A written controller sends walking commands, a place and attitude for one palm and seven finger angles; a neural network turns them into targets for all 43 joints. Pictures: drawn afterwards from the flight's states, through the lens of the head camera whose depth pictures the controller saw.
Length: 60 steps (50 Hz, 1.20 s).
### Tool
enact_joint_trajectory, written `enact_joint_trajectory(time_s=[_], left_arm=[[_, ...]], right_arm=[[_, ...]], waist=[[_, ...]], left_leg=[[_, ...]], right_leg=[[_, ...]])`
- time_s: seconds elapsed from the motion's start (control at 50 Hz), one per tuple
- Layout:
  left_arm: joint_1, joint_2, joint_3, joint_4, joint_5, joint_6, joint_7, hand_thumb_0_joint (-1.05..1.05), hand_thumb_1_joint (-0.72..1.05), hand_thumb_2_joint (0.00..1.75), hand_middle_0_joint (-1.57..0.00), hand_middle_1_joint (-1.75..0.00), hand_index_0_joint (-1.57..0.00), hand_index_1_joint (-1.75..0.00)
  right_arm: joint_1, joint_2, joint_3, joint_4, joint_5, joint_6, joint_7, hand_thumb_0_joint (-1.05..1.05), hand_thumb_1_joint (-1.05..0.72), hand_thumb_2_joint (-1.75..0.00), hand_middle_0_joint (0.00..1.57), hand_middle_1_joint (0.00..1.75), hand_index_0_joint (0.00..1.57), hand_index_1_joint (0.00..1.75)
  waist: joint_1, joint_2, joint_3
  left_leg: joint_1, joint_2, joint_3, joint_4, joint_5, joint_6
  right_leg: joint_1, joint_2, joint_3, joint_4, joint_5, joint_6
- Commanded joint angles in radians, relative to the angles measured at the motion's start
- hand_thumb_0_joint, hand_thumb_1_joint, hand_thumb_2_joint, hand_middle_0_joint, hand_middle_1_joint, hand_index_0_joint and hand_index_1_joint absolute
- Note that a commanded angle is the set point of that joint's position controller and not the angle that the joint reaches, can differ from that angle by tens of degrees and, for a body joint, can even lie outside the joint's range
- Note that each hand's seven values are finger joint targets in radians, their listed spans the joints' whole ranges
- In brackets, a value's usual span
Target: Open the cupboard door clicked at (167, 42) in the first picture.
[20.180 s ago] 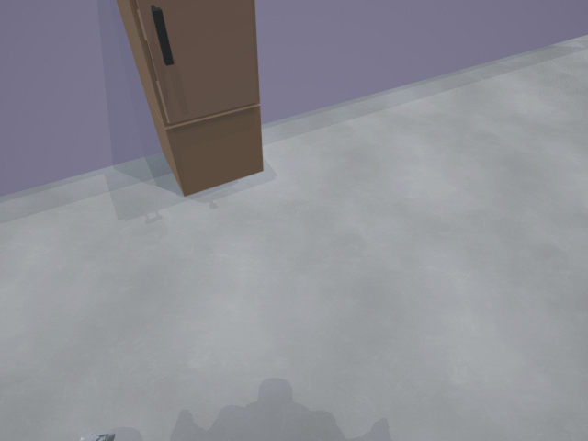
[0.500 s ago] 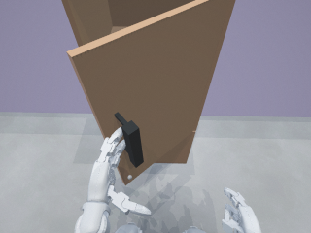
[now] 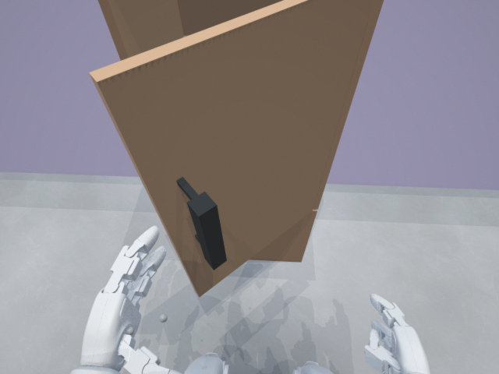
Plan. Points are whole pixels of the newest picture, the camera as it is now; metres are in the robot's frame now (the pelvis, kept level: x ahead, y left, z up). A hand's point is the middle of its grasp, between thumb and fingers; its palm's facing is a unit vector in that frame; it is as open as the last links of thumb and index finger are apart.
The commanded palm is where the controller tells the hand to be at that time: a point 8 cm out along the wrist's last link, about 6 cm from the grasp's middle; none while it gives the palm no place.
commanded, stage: slide the hand sideways off the handle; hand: left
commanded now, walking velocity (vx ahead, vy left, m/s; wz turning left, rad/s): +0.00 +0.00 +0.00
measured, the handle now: (201, 225) +0.32 +0.10 +0.07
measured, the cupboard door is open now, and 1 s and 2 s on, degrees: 42 42 42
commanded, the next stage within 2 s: draw the hand back to the body in 0.08 s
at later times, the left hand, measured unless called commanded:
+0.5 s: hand (114, 323) +0.17 +0.17 +0.11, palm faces +0.01 -1.00 -0.07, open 16.3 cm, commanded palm +0.14 +0.23 +0.12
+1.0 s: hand (24, 290) +0.19 +0.24 +0.17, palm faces +0.29 -0.88 -0.37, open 13.6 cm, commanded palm +0.14 +0.29 +0.20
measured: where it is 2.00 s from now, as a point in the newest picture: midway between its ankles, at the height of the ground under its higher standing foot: outside the picture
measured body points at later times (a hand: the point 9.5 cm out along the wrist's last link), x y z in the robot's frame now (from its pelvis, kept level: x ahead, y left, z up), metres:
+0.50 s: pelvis -0.01 +0.01 +0.02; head +0.01 +0.00 +0.47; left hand +0.16 +0.22 +0.12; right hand +0.17 -0.22 -0.05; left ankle +0.00 +0.12 -0.66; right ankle +0.00 -0.10 -0.66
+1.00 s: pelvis +0.01 +0.03 +0.07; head +0.00 +0.01 +0.52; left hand +0.16 +0.29 +0.19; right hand +0.20 -0.18 -0.01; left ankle +0.00 +0.12 -0.66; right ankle +0.00 -0.10 -0.66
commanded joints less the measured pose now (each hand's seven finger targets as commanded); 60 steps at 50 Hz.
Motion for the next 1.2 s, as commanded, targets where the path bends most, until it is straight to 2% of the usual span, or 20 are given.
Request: enact_joint_trajectory(time_s=[0.0,0.12,0.16,0.2,0.24,0.36,0.4,0.52,0.56,0.66,0.68,0.72,0.76,0.82,0.86,0.9,0.96,1.06,1.1,1.18], left_arm=[[0.032,0.089,0.107,-0.209,-0.034,-0.072,-0.026,0.0,-0.5,0.3,-0.15,-0.3,-0.15,-0.3],[0.007,0.074,0.085,-0.223,-0.063,-0.093,-0.064,0.0,-0.5,0.3,-0.15,-0.3,-0.15,-0.3],[-0.007,0.073,0.083,-0.205,-0.064,-0.093,-0.066,0.0,-0.5,0.3,-0.15,-0.3,-0.15,-0.3],[0.0,0.139,0.146,-0.257,-0.066,-0.086,-0.058,0.0,-0.5,0.3,-0.15,-0.3,-0.15,-0.3],[0.011,0.143,0.161,-0.291,-0.073,-0.069,-0.051,0.0,-0.5,0.3,-0.15,-0.3,-0.15,-0.3],[0.009,0.128,0.166,-0.269,-0.102,0.0,-0.057,0.0,-0.5,0.3,-0.15,-0.3,-0.15,-0.3],[0.005,0.157,0.203,-0.251,-0.11,0.02,-0.064,0.0,-0.5,0.3,-0.15,-0.3,-0.15,-0.3],[-0.004,0.178,0.238,-0.299,-0.137,0.044,-0.092,0.0,-0.5,0.3,-0.15,-0.3,-0.15,-0.3],[-0.035,0.18,0.239,-0.319,-0.144,0.055,-0.098,0.0,-0.5,0.3,-0.15,-0.3,-0.15,-0.3],[-0.043,0.212,0.293,-0.319,-0.162,0.095,-0.116,0.0,-0.32,0.37,-0.16,-0.3,-0.16,-0.3],[-0.038,0.384,0.341,-0.374,-0.001,0.143,0.03,0.0,-0.29,0.39,-0.16,-0.3,-0.16,-0.3],[0.014,0.263,0.276,-0.364,0.041,0.206,0.134,0.0,-0.22,0.42,-0.16,-0.3,-0.16,-0.3],[-0.001,0.249,0.253,-0.368,0.066,0.231,0.173,0.0,-0.15,0.45,-0.16,-0.3,-0.16,-0.3],[-0.011,0.269,0.268,-0.368,0.086,0.239,0.206,0.0,-0.05,0.5,-0.17,-0.3,-0.17,-0.3],[-0.043,0.279,0.278,-0.38,0.096,0.237,0.217,0.0,0.02,0.52,-0.17,-0.3,-0.17,-0.3],[-0.051,0.296,0.307,-0.35,0.099,0.239,0.226,0.0,0.09,0.55,-0.17,-0.3,-0.17,-0.3],[-0.085,0.294,0.316,-0.372,0.104,0.231,0.227,0.0,0.2,0.6,-0.18,-0.3,-0.18,-0.3],[-0.1,0.307,0.356,-0.377,0.102,0.226,0.224,0.0,0.37,0.68,-0.18,-0.3,-0.18,-0.3],[-0.106,0.314,0.378,-0.338,0.101,0.229,0.222,0.0,0.44,0.7,-0.18,-0.3,-0.18,-0.3],[-0.143,0.335,0.425,-0.367,0.096,0.219,0.22,0.0,0.58,0.76,-0.19,-0.3,-0.19,-0.3]], right_arm=[[-0.053,-0.101,-0.049,-0.159,0.007,-0.051,-0.022,0.0,-0.9,-0.9,0.2,0.3,0.2,0.3],[-0.062,-0.106,-0.045,-0.157,0.012,-0.07,-0.028,0.0,-0.9,-0.9,0.2,0.3,0.2,0.3],[-0.058,-0.109,-0.045,-0.155,0.013,-0.076,-0.03,0.0,-0.9,-0.9,0.2,0.3,0.2,0.3],[-0.06,-0.11,-0.048,-0.159,0.014,-0.073,-0.034,0.0,-0.9,-0.9,0.2,0.3,0.2,0.3],[-0.061,-0.103,-0.043,-0.164,0.022,-0.072,-0.036,0.0,-0.9,-0.9,0.2,0.3,0.2,0.3],[-0.079,-0.105,-0.03,-0.157,0.033,-0.077,-0.046,0.0,-0.9,-0.9,0.2,0.3,0.2,0.3],[-0.084,-0.11,-0.027,-0.147,0.033,-0.081,-0.052,0.0,-0.9,-0.9,0.2,0.3,0.2,0.3],[-0.09,-0.111,-0.014,-0.136,0.04,-0.113,-0.055,0.0,-0.9,-0.9,0.2,0.3,0.2,0.3],[-0.088,-0.114,-0.01,-0.129,0.042,-0.125,-0.056,0.0,-0.9,-0.9,0.2,0.3,0.2,0.3],[-0.094,-0.117,-0.006,-0.103,0.044,-0.15,-0.06,0.0,-0.9,-0.9,0.2,0.3,0.2,0.3],[-0.096,-0.115,-0.01,-0.103,0.029,-0.126,-0.089,0.0,-0.9,-0.9,0.2,0.3,0.2,0.3],[-0.098,-0.089,0.008,-0.086,0.018,-0.114,-0.096,0.0,-0.9,-0.9,0.2,0.3,0.2,0.3],[-0.109,-0.094,0.013,-0.071,0.016,-0.101,-0.094,0.0,-0.9,-0.9,0.2,0.3,0.2,0.3],[-0.129,-0.099,0.015,-0.049,0.008,-0.103,-0.097,0.0,-0.9,-0.9,0.2,0.3,0.2,0.3],[-0.135,-0.104,0.018,-0.035,0.004,-0.108,-0.094,0.0,-0.9,-0.9,0.2,0.3,0.2,0.3],[-0.15,-0.107,0.016,-0.014,0.002,-0.109,-0.095,0.0,-0.9,-0.9,0.2,0.3,0.2,0.3],[-0.155,-0.107,0.019,0.003,-0.002,-0.114,-0.088,0.0,-0.9,-0.9,0.2,0.3,0.2,0.3],[-0.172,-0.109,0.014,0.028,-0.008,-0.116,-0.072,0.0,-0.9,-0.9,0.2,0.3,0.2,0.3],[-0.181,-0.111,0.011,0.04,-0.011,-0.107,-0.069,0.0,-0.9,-0.9,0.2,0.3,0.2,0.3],[-0.183,-0.11,0.005,0.044,-0.014,-0.096,-0.062,0.0,-0.9,-0.9,0.2,0.3,0.2,0.3]], waist=[[-0.006,-0.075,-0.158],[-0.019,-0.033,-0.139],[-0.025,-0.061,-0.123],[-0.003,-0.028,-0.166],[0.006,0.008,-0.182],[-0.01,-0.037,-0.078],[-0.006,-0.058,-0.056],[0.01,0.003,-0.056],[0.003,0.025,-0.041],[0.014,0.007,-0.043],[0.061,0.021,-0.052],[0.034,0.039,0.018],[0.025,0.032,0.044],[0.027,-0.006,0.04],[0.028,0.022,0.046],[0.035,-0.001,0.062],[0.037,0.048,0.068],[0.048,0.045,0.07],[0.053,0.012,0.1],[0.056,0.039,0.081]], left_leg=[[0.046,-0.05,-0.014,-0.125,0.274,0.023],[0.036,-0.052,-0.015,-0.113,0.237,0.023],[0.028,-0.05,-0.018,-0.111,0.212,0.024],[0.051,-0.049,-0.016,-0.128,0.226,0.025],[0.095,-0.05,-0.015,-0.16,0.234,0.024],[0.12,-0.045,-0.022,-0.216,0.189,0.025],[0.121,-0.042,-0.026,-0.232,0.176,0.026],[0.202,-0.039,-0.032,-0.292,0.213,0.024],[0.228,-0.038,-0.036,-0.312,0.211,0.023],[0.278,-0.035,-0.042,-0.351,0.252,0.021],[0.298,-0.022,-0.019,-0.402,0.264,0.026],[0.338,-0.025,-0.014,-0.438,0.273,0.024],[0.384,-0.017,-0.019,-0.471,0.296,0.025],[0.453,-0.014,-0.018,-0.524,0.351,0.03],[0.495,-0.013,-0.022,-0.567,0.369,0.027],[0.521,-0.009,-0.021,-0.601,0.395,0.027],[0.581,-0.007,-0.021,-0.647,0.454,0.021],[0.638,0.003,-0.024,-0.698,0.573,0.01],[0.641,0.004,-0.024,-0.714,0.581,0.008],[0.675,0.003,-0.018,-0.731,0.615,0.004]], right_leg=[[0.183,0.041,0.092,-0.176,0.328,0.006],[0.14,0.037,0.1,-0.181,0.26,0.007],[0.123,0.038,0.102,-0.192,0.218,0.009],[0.164,0.04,0.105,-0.199,0.214,0.003],[0.186,0.042,0.092,-0.208,0.224,0.001],[0.193,0.045,0.085,-0.284,0.165,0.011],[0.21,0.045,0.09,-0.31,0.13,0.009],[0.257,0.05,0.058,-0.328,0.186,0.006],[0.256,0.053,0.047,-0.337,0.193,0.007],[0.31,0.055,0.035,-0.364,0.247,0.008],[0.362,0.026,0.094,-0.422,0.25,-0.007],[0.378,0.017,0.071,-0.463,0.255,0.0],[0.399,0.02,0.056,-0.49,0.269,0.003],[0.468,0.02,0.051,-0.532,0.324,0.007],[0.502,0.021,0.047,-0.558,0.332,0.005],[0.542,0.021,0.044,-0.59,0.352,0.003],[0.583,0.022,0.044,-0.618,0.385,0.003],[0.653,0.026,0.042,-0.656,0.45,0.003],[0.667,0.031,0.04,-0.676,0.459,0.001],[0.697,0.032,0.047,-0.692,0.488,0.002]])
